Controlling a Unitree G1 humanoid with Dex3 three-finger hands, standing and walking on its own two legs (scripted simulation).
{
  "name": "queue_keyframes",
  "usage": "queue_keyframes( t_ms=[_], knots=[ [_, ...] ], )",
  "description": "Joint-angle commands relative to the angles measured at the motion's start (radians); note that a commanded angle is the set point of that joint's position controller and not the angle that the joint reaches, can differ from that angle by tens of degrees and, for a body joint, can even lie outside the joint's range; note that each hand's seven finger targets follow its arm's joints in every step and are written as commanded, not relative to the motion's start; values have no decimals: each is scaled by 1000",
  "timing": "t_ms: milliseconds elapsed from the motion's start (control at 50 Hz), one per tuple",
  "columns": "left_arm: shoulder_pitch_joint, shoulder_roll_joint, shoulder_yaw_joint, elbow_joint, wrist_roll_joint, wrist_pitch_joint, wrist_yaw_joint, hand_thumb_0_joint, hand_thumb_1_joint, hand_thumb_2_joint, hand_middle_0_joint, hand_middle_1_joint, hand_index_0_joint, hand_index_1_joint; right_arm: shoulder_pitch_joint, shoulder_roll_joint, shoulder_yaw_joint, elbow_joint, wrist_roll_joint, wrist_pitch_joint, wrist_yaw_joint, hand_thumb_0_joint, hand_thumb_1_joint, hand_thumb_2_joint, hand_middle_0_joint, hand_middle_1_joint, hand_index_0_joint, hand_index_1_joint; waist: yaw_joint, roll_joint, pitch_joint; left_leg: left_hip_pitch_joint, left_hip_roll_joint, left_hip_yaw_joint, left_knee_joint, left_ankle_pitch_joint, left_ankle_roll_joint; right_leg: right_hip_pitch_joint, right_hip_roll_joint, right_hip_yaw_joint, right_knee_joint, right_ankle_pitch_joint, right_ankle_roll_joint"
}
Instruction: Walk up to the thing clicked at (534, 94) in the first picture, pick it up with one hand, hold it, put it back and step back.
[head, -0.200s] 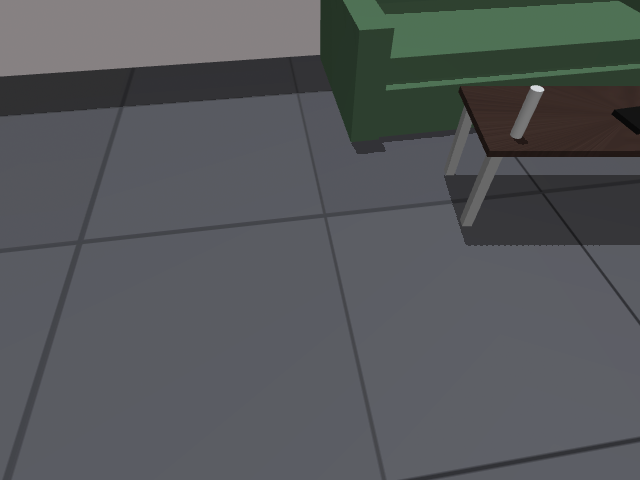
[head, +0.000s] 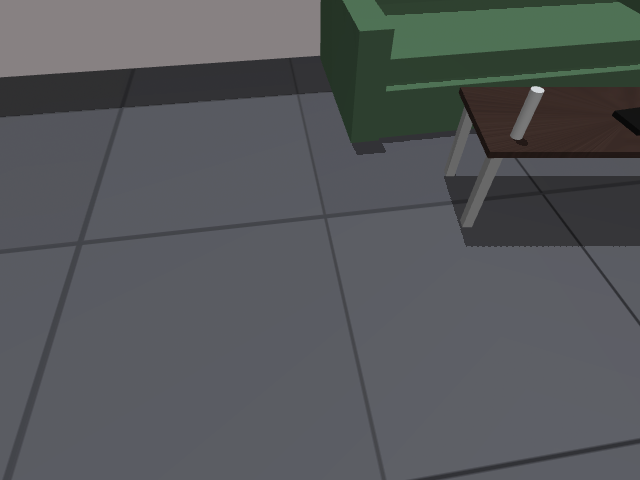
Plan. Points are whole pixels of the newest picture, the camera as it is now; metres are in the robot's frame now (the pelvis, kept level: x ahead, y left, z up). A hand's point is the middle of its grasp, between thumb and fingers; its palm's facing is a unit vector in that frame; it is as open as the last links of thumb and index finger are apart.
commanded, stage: stand
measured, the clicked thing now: (526, 114) +1.24 -0.69 -0.27
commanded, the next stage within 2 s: walk up in 0.92 s
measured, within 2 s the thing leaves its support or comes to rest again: neither
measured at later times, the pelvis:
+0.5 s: pelvis +0.00 +0.00 +0.00, yaw +0 degrees
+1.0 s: pelvis +0.01 +0.00 +0.00, yaw -3 degrees
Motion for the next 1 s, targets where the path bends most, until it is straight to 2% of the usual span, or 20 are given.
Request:
queue_keyframes(
  t_ms=[0, 880, 900, 920, 940, 960, 980],
  knots=[
    [-35, 210, 44, -63, 2, -25, 18, 0, 900, 900, -200, -300, -200, -300, -39, -213, -43, -60, 3, -27, -10, 0, -900, -900, 200, 300, 200, 300, 1, 4, -82, 13, 116, -87, -57, 165, 38, 11, -125, 92, -46, 175, -33],
    [-32, 217, 44, -67, 3, -25, 20, 0, 900, 900, -200, -300, -200, -300, -29, -214, -43, -56, 4, -25, -11, 0, -900, -900, 200, 300, 200, 300, -4, -2, -71, 18, 118, -87, -66, 181, 31, 12, -127, 89, -61, 187, -31],
    [27, 300, 114, -151, 25, -22, -15, 0, 900, 900, -200, -300, -200, -300, 21, -326, -123, -139, -26, -51, 5, 0, -900, -900, 200, 300, 200, 300, -39, -5, -139, 174, 97, -49, 43, -307, 93, -152, -57, 129, 37, -254, -68],
    [-23, 280, 116, -156, 31, -15, -28, 0, 900, 900, -200, -300, -200, -300, 84, -342, -143, -114, -33, -57, 12, 0, -900, -900, 200, 300, 200, 300, -81, 64, -77, 261, 155, -124, -8, -498, 136, -398, -48, 100, 122, -391, -67],
    [-125, 248, 111, -205, 30, -13, -41, 0, 900, 900, -200, -300, -200, -300, 139, -362, -161, -116, -27, -59, 12, 0, -900, -900, 200, 300, 200, 300, -135, 163, 10, 268, 287, -265, -143, -583, 195, -571, -13, 18, 330, -307, -46],
    [-155, 239, 112, -238, 38, -14, -46, 0, 900, 900, -200, -300, -200, -300, 156, -378, -170, -137, -31, -65, 14, 0, -900, -900, 200, 300, 200, 300, -147, 166, 67, 221, 423, -375, -229, -570, 258, -673, -48, 43, 484, -293, -40],
    [-122, 249, 113, -243, 38, -22, -48, 0, 900, 900, -200, -300, -200, -300, 123, -376, -170, -166, -28, -72, 16, 0, -900, -900, 200, 300, 200, 300, -111, 103, 87, 150, 464, -401, -239, -514, 278, -655, -101, 82, 539, -275, -34]
  ],
)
